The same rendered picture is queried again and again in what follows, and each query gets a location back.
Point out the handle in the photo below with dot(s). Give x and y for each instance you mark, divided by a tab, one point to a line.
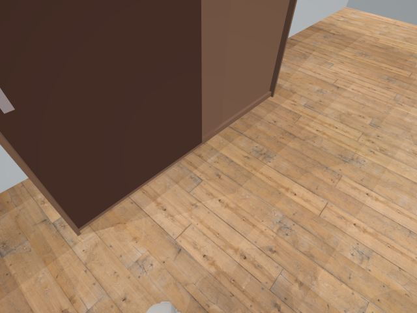
5	105

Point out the wardrobe door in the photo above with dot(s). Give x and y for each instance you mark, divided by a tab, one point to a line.
107	93
240	40

